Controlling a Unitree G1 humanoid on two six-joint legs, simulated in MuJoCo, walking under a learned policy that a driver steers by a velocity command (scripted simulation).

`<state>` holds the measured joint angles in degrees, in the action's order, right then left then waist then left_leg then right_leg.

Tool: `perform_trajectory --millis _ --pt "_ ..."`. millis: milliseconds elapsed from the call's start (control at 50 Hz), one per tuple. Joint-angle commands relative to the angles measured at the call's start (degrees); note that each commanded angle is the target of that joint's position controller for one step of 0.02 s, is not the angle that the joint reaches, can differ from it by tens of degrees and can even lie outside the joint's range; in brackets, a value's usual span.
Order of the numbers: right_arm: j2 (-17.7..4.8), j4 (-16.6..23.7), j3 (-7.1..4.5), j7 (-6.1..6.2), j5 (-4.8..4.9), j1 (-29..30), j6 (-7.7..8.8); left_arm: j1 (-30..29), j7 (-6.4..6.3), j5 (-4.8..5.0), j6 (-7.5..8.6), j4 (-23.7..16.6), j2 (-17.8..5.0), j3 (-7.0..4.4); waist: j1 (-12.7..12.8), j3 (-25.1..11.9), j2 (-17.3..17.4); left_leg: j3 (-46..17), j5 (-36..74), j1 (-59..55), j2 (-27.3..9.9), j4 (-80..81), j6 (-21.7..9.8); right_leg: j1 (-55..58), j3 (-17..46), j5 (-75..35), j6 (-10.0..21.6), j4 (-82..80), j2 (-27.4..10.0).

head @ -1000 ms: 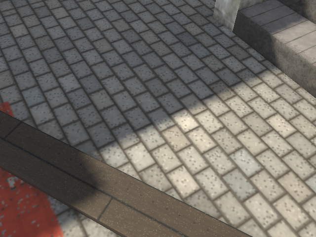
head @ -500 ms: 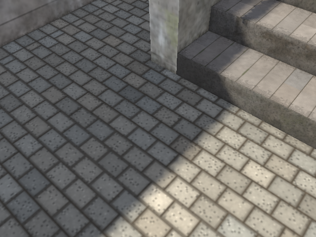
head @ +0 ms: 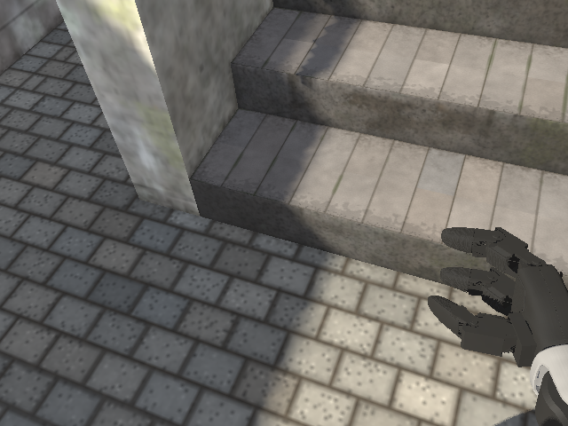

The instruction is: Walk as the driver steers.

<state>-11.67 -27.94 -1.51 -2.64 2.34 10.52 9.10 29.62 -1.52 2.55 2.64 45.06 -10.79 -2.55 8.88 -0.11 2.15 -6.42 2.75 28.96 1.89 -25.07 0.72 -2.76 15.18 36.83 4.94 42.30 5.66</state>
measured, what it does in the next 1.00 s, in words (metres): walks ahead, turning right: left foot 0.05 m lower, then right foot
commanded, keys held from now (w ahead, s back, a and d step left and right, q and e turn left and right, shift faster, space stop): w+e+shift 0.16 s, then e+shift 0.02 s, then shift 0.82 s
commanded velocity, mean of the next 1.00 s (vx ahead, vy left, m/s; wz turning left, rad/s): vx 0.39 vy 0.00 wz -0.40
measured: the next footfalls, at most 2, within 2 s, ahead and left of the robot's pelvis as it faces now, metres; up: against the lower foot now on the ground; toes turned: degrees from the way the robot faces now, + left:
left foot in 0.02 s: +0.18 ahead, +0.15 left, -0.05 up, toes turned -10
right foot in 0.42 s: +0.51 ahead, -0.13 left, -0.05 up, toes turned -18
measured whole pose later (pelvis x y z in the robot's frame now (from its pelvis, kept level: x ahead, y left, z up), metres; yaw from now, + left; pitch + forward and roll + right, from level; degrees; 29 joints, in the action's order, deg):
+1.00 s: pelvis +0.50 -0.01 +0.00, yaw -22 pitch +1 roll +0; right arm -12.6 -44.5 0.4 1.3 -1.6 -8.4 1.5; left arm 9.8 -0.8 -1.5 0.3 45.7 -12.8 -0.2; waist 0.6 0.2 -0.3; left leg -1.2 -14.7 17.1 -1.3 -31.2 1.3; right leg -16.0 3.0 14.9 0.8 30.5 2.6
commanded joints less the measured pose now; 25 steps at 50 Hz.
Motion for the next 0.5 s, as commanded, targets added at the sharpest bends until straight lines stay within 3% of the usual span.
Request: perform_trajectory --millis 20,40,60,80,100,120,140,180,220,260,300,340,360,380,400,420,440,460,480,500 --pt "-11.0 -5.1 -6.7 1.71 0.7 -32.1 -0.24 -11.5 1.03 -2.13 1.18 -6.7 -5.9 -1.94 -21.4 -16.2 -6.7 -4.4 -8.0 -50.7 -8.8 -9.4 -1.9 -28.2 4.9 -21.6 2.0 26.6 -3.1" --pt "-13.3 -7.6 -6.3 1.81 -0.72 -40.3 -1.5 -12.0 1.64 -4.2 2.32 -9.6 1.9 0.78 -21.3 -17.0 12.1 -13.6 -4.2 -58.2 -12.7 -12.9 2.2 -41.9 1.4 3.0 2.0 47.8 -0.4" --pt "-16.1 -6.7 -6.35 0.85 -3.88 -33.4 -0.73 3.7 0.98 4.37 2.56 -11.5 -1.0 0.51 -11.1 -21.3 30.2 -48.3 -30.0 -60.2 -28.4 5.9 -10.7 -54.1 -1.3 -5.4 0.6 54.2 -3.7" --pt "-8.4 -6.1 -5.4 0.84 -3.82 -28.3 -1.12 -2.3 -0.1 4.11 1.54 -9.4 -4.3 0.2 -12.9 -11.7 15.6 -46.7 -52.7 -51.8 -25.4 11.9 -13.2 -56.6 -4.7 -13.8 -0.5 54.2 -8.4" --pt "-4.2 -6.5 -4.36 1.31 -2.86 -24.3 -1.08 -10.3 0.15 1.49 0.9 -10.5 -7.5 -0.88 -12.7 -2.1 5.0 -33.8 -40.9 -40.1 -22.2 12.8 -12.7 -54.0 -6.2 -20.4 -0.7 48.4 -9.7" --pt "-4.5 -7.5 -4.09 1.15 -3.21 -22.3 -0.76 -13.3 0.18 -0.23 0.35 -10.6 -7.0 -1.12 -11.5 0.9 -2.5 -27.2 -29.5 -31.7 -19.5 12.7 -11.7 -48.6 -5.8 -21.4 -1.1 46.8 -11.6" --pt "-4.9 -9.5 -4.21 0.99 -3.04 -21.2 -0.55 -13.9 0.6 -0.74 0.19 -11.6 -6.9 -1.33 -9.3 2.7 -2.7 -20.1 -20.9 -26.2 -17.2 11.6 -10.9 -45.9 -4.9 -22.7 -1.4 42.0 -13.7" --pt "-3.2 -12.2 -3.67 1.2 -2.14 -20.9 -0.59 -16.7 1.38 0.11 -0.66 -13.0 -6.2 -1.28 -8.6 4.3 0.5 -6.6 -4.3 -22.8 -14.0 11.1 -7.7 -44.4 -6.0 -21.8 -1.8 35.5 -15.6" --pt "-5.6 -14.2 -3.77 1.81 -1.97 -22.1 -0.64 -20.7 1.77 -1.47 0.04 -16.0 -5.1 -0.36 -8.4 5.5 0.1 -1.7 19.2 -20.2 -14.1 10.9 -7.6 -44.0 -8.4 -23.4 -2.8 28.9 -13.6" --pt "-9.2 -15.1 -4.04 2.67 -2.15 -21.4 -1.26 -24.2 2.75 -2.3 1.23 -17.3 -4.1 0.56 -8.2 6.1 -1.8 3.6 26.1 -17.5 -12.4 12.1 -7.5 -39.4 -12.2 -29.1 -3.1 14.6 -11.1" --pt "-11.9 -16.3 -4.07 3.48 -1.99 -23.8 -1.95 -27.2 4.43 -2.5 2.4 -16.8 -4.1 0.82 -9.9 3.3 -2.7 8.6 28.7 -17.6 -10.0 11.4 -5.6 -29.6 -18.0 -39.1 -2.5 1.1 -6.9" --pt "-15.3 -17.7 -4.34 3.78 -1.22 -28.1 -1.85 -28.6 5.65 -2.24 2.87 -17.5 -6.8 -0.09 -9.5 -0.8 0.9 9.1 38.1 -21.9 -11.0 7.8 -4.6 -21.4 -19.2 -41.1 -0.9 -4.8 -2.9" --pt "-16.5 -17.8 -4.51 4.09 -0.97 -28.6 -1.97 -26.8 5.82 -2.47 2.74 -17.3 -9.2 -0.96 -7.5 -2.8 3.0 9.2 43.9 -24.1 -11.8 3.9 -4.1 -17.7 -19.1 -39.5 0.5 -6.6 -1.4" --pt "-17.2 -17.6 -4.49 4.31 -1.04 -28.3 -2.23 -21.1 5.64 -2.54 2.49 -15.8 -11.9 -2.14 -3.9 -5.9 4.2 9.3 47.0 -25.1 -12.1 -3.3 -3.8 -11.1 -18.0 -39.9 2.5 -8.6 -0.6" --pt "-17.0 -17.0 -4.14 4.31 -0.84 -26.2 -2.4 -13.7 4.94 -2.85 2.11 -13.7 -13.7 -3.1 1.1 -8.6 4.1 10.7 44.5 -23.0 -11.3 -13.4 -2.9 -2.1 -15.7 -47.5 4.9 -14.3 -1.8" --pt "-14.0 -15.3 -3.13 4.34 -2.02 -27.0 -2.36 -9.2 3.87 -3.89 1.69 -12.3 -16.7 -3.48 1.6 -12.2 -2.6 11.8 10.5 -12.8 -5.9 -32.2 -1.0 11.6 -7.2 -67.8 7.8 -13.8 -10.0" --pt "-6.6 -15.4 -0.08 2.98 -4.33 -39.9 -2.43 -13.7 3.16 -6.43 2.07 -14.2 -19.1 -2.1 -7.7 -24.3 -16.7 6.3 -42.3 5.2 -0.6 -55.9 1.2 31.0 16.0 -102.3 19.8 -5.1 -29.6" --pt "-14.6 -17.6 -1.05 1.96 -3.28 -38.5 -2.13 -11.0 2.91 -5.99 1.62 -14.6 -15.1 -1.92 -1.8 -35.0 -8.7 -2.6 -39.3 3.9 -2.1 -58.7 0.7 30.1 19.2 -96.9 21.6 -9.1 -29.4" --pt "-15.2 -15.1 -1.43 2.11 -1.68 -32.7 -2.7 -15.6 2.95 -4.72 1.55 -14.8 -14.8 -1.63 -3.4 -26.5 -5.5 -1.3 -35.3 6.8 -4.3 -56.3 1.3 23.0 13.1 -89.5 19.3 -12.1 -26.3" --pt "-14.0 -14.2 -1.12 2.85 -2.04 -29.6 -3.39 -18.9 2.96 -2.88 1.48 -14.1 -12.9 -1.22 -5.6 -18.9 0.2 0.7 -32.6 8.8 -6.3 -51.3 2.2 14.5 8.6 -80.7 16.4 -14.4 -22.9"
Over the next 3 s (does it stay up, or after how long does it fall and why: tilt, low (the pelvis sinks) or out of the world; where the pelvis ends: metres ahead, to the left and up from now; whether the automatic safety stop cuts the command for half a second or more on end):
stays up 1.18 -0.27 0.19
